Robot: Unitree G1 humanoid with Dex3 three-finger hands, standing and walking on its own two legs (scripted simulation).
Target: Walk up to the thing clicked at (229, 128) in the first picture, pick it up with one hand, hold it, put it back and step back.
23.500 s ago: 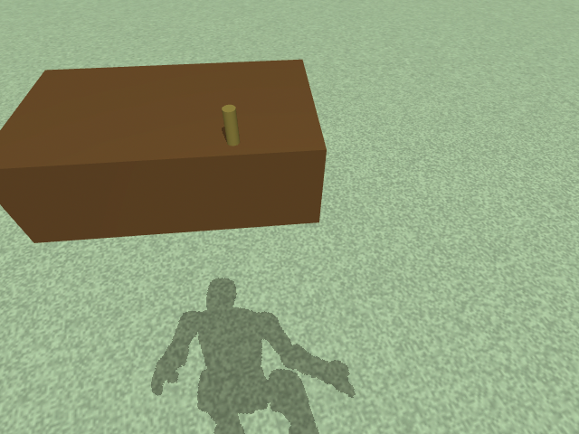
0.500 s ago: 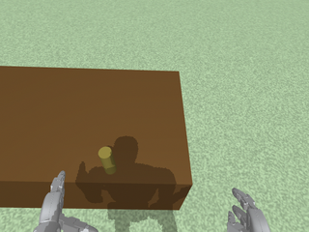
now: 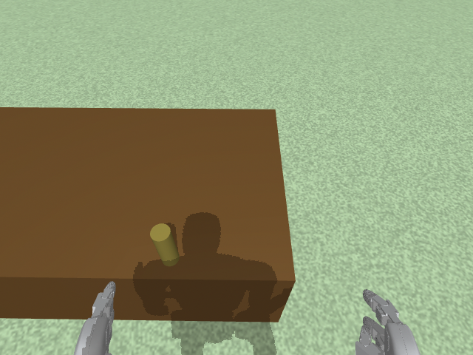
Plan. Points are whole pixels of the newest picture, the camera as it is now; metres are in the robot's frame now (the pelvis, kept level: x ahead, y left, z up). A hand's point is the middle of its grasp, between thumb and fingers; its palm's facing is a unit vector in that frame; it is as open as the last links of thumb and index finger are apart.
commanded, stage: home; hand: left
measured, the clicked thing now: (165, 246) +0.43 +0.20 -0.23
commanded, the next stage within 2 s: stand in 1.64 s
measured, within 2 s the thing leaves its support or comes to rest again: neither
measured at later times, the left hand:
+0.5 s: hand (124, 342) +0.18 +0.19 -0.05, palm faces +0.12 -0.96 -0.24, open 17.5 cm
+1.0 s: hand (126, 343) +0.18 +0.19 -0.05, palm faces +0.12 -0.96 -0.24, open 17.4 cm
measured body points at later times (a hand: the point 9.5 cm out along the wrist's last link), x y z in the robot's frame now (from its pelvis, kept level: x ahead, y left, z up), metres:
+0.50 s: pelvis +0.00 +0.01 +0.00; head +0.04 +0.01 +0.45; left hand +0.17 +0.24 -0.03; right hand +0.16 -0.22 -0.03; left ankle -0.01 +0.14 -0.69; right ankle +0.02 -0.13 -0.69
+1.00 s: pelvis +0.00 +0.01 +0.00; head +0.04 +0.01 +0.45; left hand +0.17 +0.24 -0.03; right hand +0.17 -0.22 -0.03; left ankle -0.01 +0.14 -0.69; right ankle +0.02 -0.13 -0.69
